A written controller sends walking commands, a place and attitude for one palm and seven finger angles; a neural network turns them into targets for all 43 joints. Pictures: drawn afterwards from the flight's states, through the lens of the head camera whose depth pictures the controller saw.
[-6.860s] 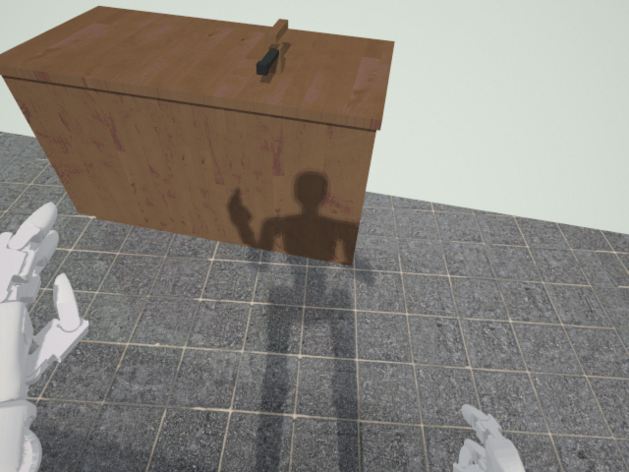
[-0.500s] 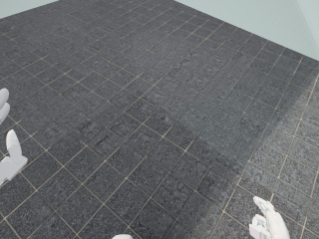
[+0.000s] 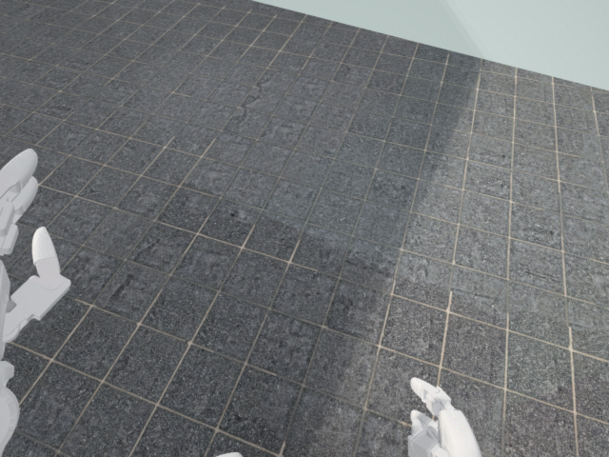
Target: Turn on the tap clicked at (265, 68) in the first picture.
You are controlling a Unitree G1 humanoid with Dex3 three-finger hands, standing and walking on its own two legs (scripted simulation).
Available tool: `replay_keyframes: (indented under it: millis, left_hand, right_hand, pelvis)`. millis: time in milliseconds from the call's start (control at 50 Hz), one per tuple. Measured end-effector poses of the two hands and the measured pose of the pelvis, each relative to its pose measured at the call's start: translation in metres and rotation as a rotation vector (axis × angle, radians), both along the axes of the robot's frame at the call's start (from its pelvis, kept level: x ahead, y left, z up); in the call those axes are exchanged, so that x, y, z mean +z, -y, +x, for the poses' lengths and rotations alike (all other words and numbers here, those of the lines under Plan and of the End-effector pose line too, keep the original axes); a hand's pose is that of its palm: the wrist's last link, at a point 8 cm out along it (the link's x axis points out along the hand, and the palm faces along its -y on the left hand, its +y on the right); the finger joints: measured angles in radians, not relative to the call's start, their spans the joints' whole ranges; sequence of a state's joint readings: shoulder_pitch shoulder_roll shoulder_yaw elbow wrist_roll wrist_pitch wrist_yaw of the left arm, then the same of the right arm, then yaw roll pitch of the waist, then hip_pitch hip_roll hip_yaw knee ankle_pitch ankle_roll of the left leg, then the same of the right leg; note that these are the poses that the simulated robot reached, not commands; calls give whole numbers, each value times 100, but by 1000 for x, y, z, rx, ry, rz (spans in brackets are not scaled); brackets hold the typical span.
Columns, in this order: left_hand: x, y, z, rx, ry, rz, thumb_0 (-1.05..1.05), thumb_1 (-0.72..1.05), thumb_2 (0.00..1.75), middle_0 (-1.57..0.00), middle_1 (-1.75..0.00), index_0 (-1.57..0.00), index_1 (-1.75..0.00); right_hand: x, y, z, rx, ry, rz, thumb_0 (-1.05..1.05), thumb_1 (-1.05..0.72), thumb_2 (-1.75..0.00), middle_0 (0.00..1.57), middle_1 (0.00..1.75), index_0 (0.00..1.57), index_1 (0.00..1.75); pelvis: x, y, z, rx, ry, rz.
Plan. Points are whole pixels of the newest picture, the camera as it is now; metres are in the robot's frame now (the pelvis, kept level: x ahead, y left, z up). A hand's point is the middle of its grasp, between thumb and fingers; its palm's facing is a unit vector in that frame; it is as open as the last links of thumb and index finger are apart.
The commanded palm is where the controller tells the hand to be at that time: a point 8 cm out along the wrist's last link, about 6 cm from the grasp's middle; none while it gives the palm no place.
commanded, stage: turn to face it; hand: left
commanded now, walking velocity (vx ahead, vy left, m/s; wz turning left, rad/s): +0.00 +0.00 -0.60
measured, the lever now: out of the picture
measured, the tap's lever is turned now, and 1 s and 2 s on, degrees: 0 0 0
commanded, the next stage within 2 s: none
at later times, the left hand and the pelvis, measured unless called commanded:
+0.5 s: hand (154, 280) +0.24 +0.16 +0.18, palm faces +0.15 -0.92 -0.37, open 7.4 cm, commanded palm +0.20 +0.21 +0.19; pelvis -0.04 -0.01 +0.01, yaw -18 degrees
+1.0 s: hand (339, 336) +0.20 +0.00 +0.18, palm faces -0.16 -0.84 -0.52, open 7.4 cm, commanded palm +0.18 +0.06 +0.19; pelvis -0.12 -0.07 +0.02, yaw -35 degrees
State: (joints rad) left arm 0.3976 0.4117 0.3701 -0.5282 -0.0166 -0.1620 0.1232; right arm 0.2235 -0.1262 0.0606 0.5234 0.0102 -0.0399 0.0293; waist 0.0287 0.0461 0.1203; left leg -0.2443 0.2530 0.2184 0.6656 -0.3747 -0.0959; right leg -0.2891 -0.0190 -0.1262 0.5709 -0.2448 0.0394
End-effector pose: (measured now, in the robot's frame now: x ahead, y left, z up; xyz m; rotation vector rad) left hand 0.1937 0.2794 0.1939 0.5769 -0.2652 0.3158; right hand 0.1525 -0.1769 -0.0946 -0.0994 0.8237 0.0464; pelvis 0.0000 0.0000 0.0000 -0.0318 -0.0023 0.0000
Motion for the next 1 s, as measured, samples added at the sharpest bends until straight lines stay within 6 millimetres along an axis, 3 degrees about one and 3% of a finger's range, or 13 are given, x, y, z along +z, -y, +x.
replay_keyframes:
  millis: [60,120,240,320,420,520,600,660,760,880,1000]
  left_hand:
    - [-4,28,13,-88,-13,11,1,89,90,-21,-30,-21,-30]
    - [-1,47,15,-162,-42,22,1,89,90,-21,-30,-21,-30]
    - [15,54,10,-230,-15,68,1,88,90,-22,-30,-22,-30]
    - [9,44,9,-225,29,19,1,88,90,-22,-30,-22,-30]
    - [-3,45,13,-216,53,-66,1,88,90,-21,-30,-21,-30]
    - [2,81,18,-297,44,-121,1,89,90,-21,-30,-21,-30]
    - [8,119,21,-387,21,-58,1,89,90,-21,-30,-21,-30]
    - [9,151,20,-434,2,23,1,89,90,-21,-30,-21,-30]
    - [7,199,11,-513,-54,69,1,89,90,-21,-30,-21,-30]
    - [12,219,0,-556,-111,97,1,88,90,-22,-30,-22,-30]
    - [14,229,-4,-575,-71,29,1,88,90,-22,-30,-22,-30]
  right_hand:
    - [-10,38,-16,-73,-38,-43,1,-90,-89,21,30,20,30]
    - [-4,76,-34,-166,-74,-112,1,-91,-89,21,30,20,30]
    - [20,121,-67,-297,-81,-232,1,-91,-89,20,30,20,30]
    - [30,125,-82,-336,-52,-277,1,-91,-89,20,30,19,30]
    - [36,106,-95,-366,0,-244,1,-91,-89,20,30,19,30]
    - [31,81,-107,-365,32,-118,1,-91,-89,20,30,20,30]
    - [21,77,-125,-391,44,-30,1,-91,-89,21,30,20,30]
    - [6,90,-147,-425,45,17,1,-91,-89,21,30,20,30]
    - [-17,133,-199,-523,-56,-3,1,-91,-89,21,30,20,30]
    - [-4,181,-261,-680,-144,-102,1,-91,-89,20,30,20,30]
    - [17,203,-294,-757,-126,-173,1,-91,-89,20,30,19,30]
  pelvis:
    - [-3,9,-10,-31,0,-3]
    - [0,13,-17,-79,-6,22]
    - [6,12,-24,-153,-19,41]
    - [2,5,-27,-192,-21,32]
    - [4,3,-35,-261,10,32]
    - [11,9,-47,-330,13,-2]
    - [11,25,-60,-390,-3,0]
    - [3,43,-73,-428,-11,20]
    - [1,59,-94,-475,-5,36]
    - [12,69,-106,-545,-2,63]
    - [16,74,-116,-609,-3,73]
